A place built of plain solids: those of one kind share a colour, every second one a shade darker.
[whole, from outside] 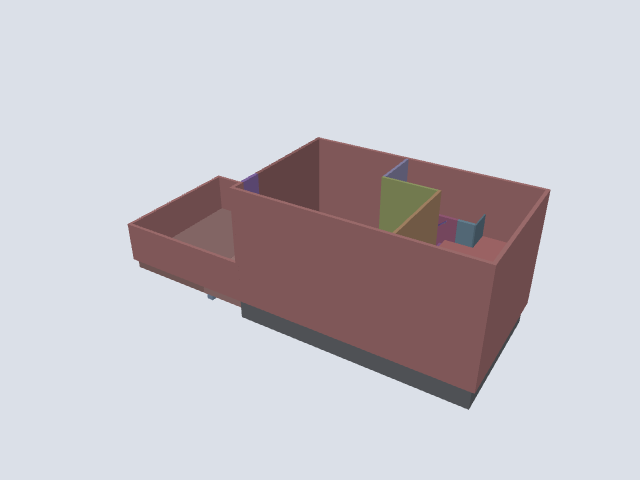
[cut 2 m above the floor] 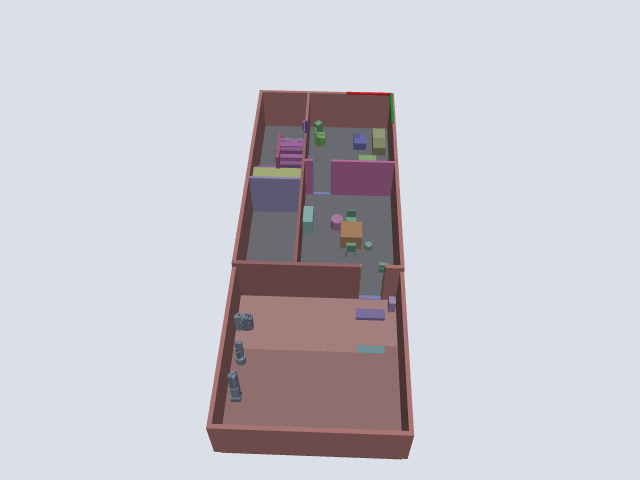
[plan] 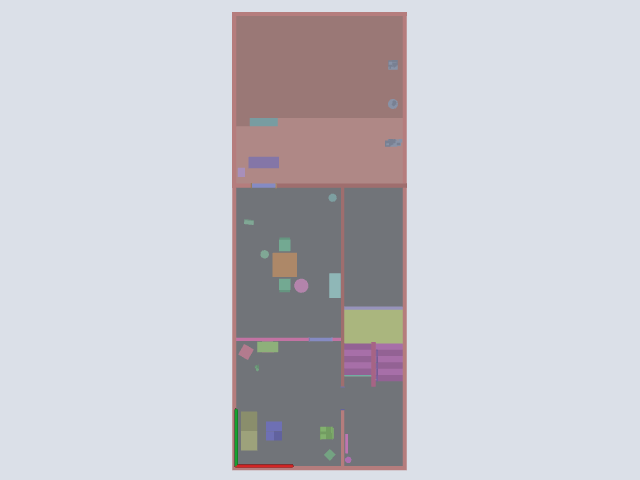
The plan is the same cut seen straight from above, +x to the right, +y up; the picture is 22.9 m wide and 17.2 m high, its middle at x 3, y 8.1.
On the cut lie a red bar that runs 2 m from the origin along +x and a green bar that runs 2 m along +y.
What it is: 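A terraced town house, two up and two down, 6.0 m between the party walls, 10.0 m deep; a hall 2.09 m wide; a stair of 13 risers of 196 mm on goings of 225 mm, 0.97 m wide, between walls, up a first flight to a half landing at the back, then back toward the front up a second flight beside it, a wall between them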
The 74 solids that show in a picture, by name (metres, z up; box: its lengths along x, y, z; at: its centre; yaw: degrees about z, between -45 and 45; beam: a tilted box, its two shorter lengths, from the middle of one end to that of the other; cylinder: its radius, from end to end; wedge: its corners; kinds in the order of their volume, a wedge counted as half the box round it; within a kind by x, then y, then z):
{
 "wall_1": {"box": [0.15, 10.27, 5.19], "at": [-0.07, 4.99, 2.55]},
 "wall_2": {"box": [0.15, 6.3, 1.85], "at": [-0.07, 13.12, 0.88]},
 "wall_3": {"box": [0.67, 0.15, 5.19], "at": [0.18, 10.05, 2.55]},
 "wall_4": {"box": [6.26, 0.15, 5.19], "at": [2.98, -0.07, 2.55]},
 "wall_5": {"box": [6.26, 0.15, 1.85], "at": [2.98, 16.2, 0.88]},
 "wall_6": {"box": [4.66, 0.15, 5.19], "at": [3.78, 10.05, 2.55]},
 "wall_7": {"box": [0.12, 2.0, 2.49], "at": [3.81, 1.0, 1.2]},
 "wall_8": {"box": [0.12, 7.12, 2.49], "at": [3.81, 6.41, 1.2]},
 "wall_9": {"box": [0.15, 10.27, 5.19], "at": [6.04, 4.99, 2.55]},
 "wall_10": {"box": [0.15, 6.3, 1.85], "at": [6.04, 13.12, 0.88]},
 "ground_1": {"box": [0.48, 0.3, 0.5], "at": [0.24, 12.32, -0.25]},
 "ground_2": {"box": [5.96, 2.06, 0.5], "at": [2.98, 11.14, -0.25]},
 "ground_3": {"box": [5.96, 3.65, 0.5], "at": [2.98, 14.3, -0.25]},
 "ground_4": {"box": [4.48, 0.3, 0.5], "at": [3.72, 12.32, -0.25]},
 "tread_1": {"box": [0.97, 0.29, 2.4], "at": [4.36, 3.35, 1.15]},
 "tread_2": {"box": [0.97, 0.51, 2.2], "at": [4.36, 3.46, 1.05]},
 "tread_3": {"box": [0.97, 0.68, 2.01], "at": [4.36, 3.6, 0.95]},
 "tread_4": {"box": [0.97, 0.68, 1.81], "at": [4.36, 3.83, 0.86]},
 "tread_5": {"box": [0.97, 0.68, 1.61], "at": [4.36, 4.05, 0.76]},
 "tread_6": {"box": [0.97, 0.68, 0.25], "at": [5.48, 3.38, 0.07]},
 "tread_7": {"box": [0.97, 0.68, 0.44], "at": [5.48, 3.6, 0.17]},
 "tread_8": {"box": [0.97, 0.68, 0.64], "at": [5.48, 3.83, 0.27]},
 "tread_9": {"box": [0.97, 0.68, 0.83], "at": [5.48, 4.05, 0.37]},
 "tread_10": {"box": [0.97, 0.68, 1.03], "at": [5.48, 4.28, 0.46]},
 "tread_11": {"box": [0.97, 0.68, 1.22], "at": [5.48, 4.51, 0.56]},
 "half_landing_1": {"box": [2.09, 1.21, 1.42], "at": [4.92, 4.99, 0.66]},
 "upper_floor_1": {"box": [4.86, 3.28, 0.1], "at": [2.42, 1.63, 2.49]},
 "upper_floor_2": {"box": [1.14, 2.15, 0.1], "at": [5.4, 1.07, 2.49]},
 "landing_end_wall_1": {"box": [2.09, 0.12, 5.19], "at": [4.92, 5.66, 2.55]},
 "upper_back_wall_1": {"box": [3.87, 0.12, 2.7], "at": [1.94, 3.33, 3.79]},
 "stair_spine_1": {"box": [0.16, 1.6, 3.59], "at": [4.92, 3.64, 1.75]},
 "kitchen_wall_1": {"box": [2.6, 0.12, 2.49], "at": [1.3, 4.54, 1.2]},
 "kitchen_wall_2": {"box": [0.3, 0.12, 2.49], "at": [3.6, 4.54, 1.2]},
 "upper_partition_1": {"box": [0.12, 2.33, 2.7], "at": [3.81, 4.55, 3.79]},
 "kitchen_table_1": {"box": [0.87, 0.87, 0.77], "at": [1.74, 7.21, 0.34]},
 "storage_fill_1": {"box": [0.75, 0.38, 1.93], "at": [1.13, 4.27, 0.97]},
 "slotfit_sofa_1": {"box": [0.58, 0.7, 0.51], "at": [0.46, 0.91, 0.21]},
 "slotfit_sofa_2": {"box": [0.58, 0.7, 0.51], "at": [0.46, 1.61, 0.21]},
 "back_wall_over_door_1": {"box": [0.95, 0.15, 2.74], "at": [0.98, 10.05, 3.77]},
 "slotfit_kitchen_wall_table_1": {"box": [0.41, 0.89, 0.81], "at": [3.54, 6.46, 0.35]},
 "own_plant_yard_1": {"box": [0.2, 0.23, 0.73], "at": [5.43, 11.55, 0.31]},
 "own_plant_yard_2": {"box": [0.15, 0.07, 1.65], "at": [5.52, 14.35, 0.77]},
 "own_plant_yard_3": {"box": [0.12, 0.12, 0.85], "at": [5.53, 14.42, 0.37]},
 "own_plant_yard_4": {"box": [0.17, 0.2, 0.85], "at": [5.54, 11.62, 0.37]},
 "own_plant_yard_5": {"box": [0.1, 0.1, 1.65], "at": [5.54, 14.43, 0.77]},
 "own_plant_yard_6": {"box": [0.12, 0.15, 1.32], "at": [5.55, 12.95, 0.61]},
 "own_plant_yard_7": {"cylinder": 0.18, "from": [5.61, 12.97, -0.05], "to": [5.61, 12.97, 0.34]},
 "own_plant_yard_8": {"box": [0.15, 0.15, 1.65], "at": [5.67, 14.38, 0.77]},
 "own_plant_yard_9": {"box": [0.14, 0.12, 0.92], "at": [5.87, 11.65, 0.41]},
 "guard_1": {"box": [0.16, 0.7, 1.1], "at": [4.92, 2.49, 2.99]},
 "guard_2": {"box": [1.12, 0.06, 1.1], "at": [5.4, 2.11, 2.99]},
 "slotfit_low_table_1": {"box": [0.29, 0.34, 0.45], "at": [1.21, 1.08, 0.18]},
 "slotfit_low_table_2": {"box": [0.58, 0.35, 0.45], "at": [1.35, 1.43, 0.18]},
 "slotfit_low_table_3": {"box": [0.29, 0.34, 0.45], "at": [1.5, 1.08, 0.18]},
 "tread_head_1": {"box": [0.97, 0.06, 2.52], "at": [4.36, 3.24, 1.21]},
 "yard_feature_fill_1": {"box": [1.0, 0.3, 0.4], "at": [0.98, 12.32, -0.2]},
 "own_basket_passage_1": {"cylinder": 0.25, "from": [2.33, 6.46, -0.05], "to": [2.33, 6.46, 0.5]},
 "yard_step_1": {"box": [1.09, 0.41, 0.2], "at": [0.98, 10.87, 0.05]},
 "clutter_front_1": {"box": [0.3, 0.3, 0.64], "at": [3.35, 0.4, 0.27], "yaw": -44.5},
 "own_bin_1": {"box": [0.26, 0.34, 0.62], "at": [0.18, 10.52, 0.26]},
 "box_cardboard_1": {"box": [0.4, 0.44, 0.3], "at": [0.35, 4.09, 0.1], "yaw": -29.6},
 "radiator_1": {"box": [0.1, 0.7, 0.6], "at": [3.96, 0.8, 0.42]},
 "side_chair_1": {"box": [0.38, 0.08, 0.38], "at": [1.74, 6.27, 0.65]},
 "side_chair_2": {"box": [0.42, 0.42, 0.04], "at": [1.74, 6.51, 0.43]},
 "side_chair_3": {"box": [0.42, 0.42, 0.04], "at": [1.74, 7.91, 0.43]},
 "side_chair_4": {"box": [0.38, 0.08, 0.38], "at": [1.74, 8.15, 0.65]},
 "doorframe_back_1": {"box": [0.045, 0.19, 2.15], "at": [0.54, 10.05, 1.02]},
 "doorframe_back_2": {"box": [0.045, 0.19, 2.15], "at": [1.43, 10.05, 1.02]},
 "own_bin_waste_kitchen_1": {"cylinder": 0.15, "from": [3.45, 9.61, -0.05], "to": [3.45, 9.61, 0.31]},
 "clutter_kitchen_1": {"cylinder": 0.15, "from": [1.02, 7.59, -0.05], "to": [1.02, 7.59, 0.26]},
 "slotfit_chair_1": {"box": [0.2, 0.17, 0.56], "at": [3.12, 1.33, 0.23]},
 "threshold_1": {"box": [0.93, 0.16, 0.08], "at": [0.98, 10.05, -0.01]},
 "threshold_2": {"box": [0.85, 0.13, 0.07], "at": [3.03, 4.54, -0.01]},
 "doorframe_front_room_1": {"box": [0.16, 0.042, 2.15], "at": [3.81, 2.02, 1.02]}
}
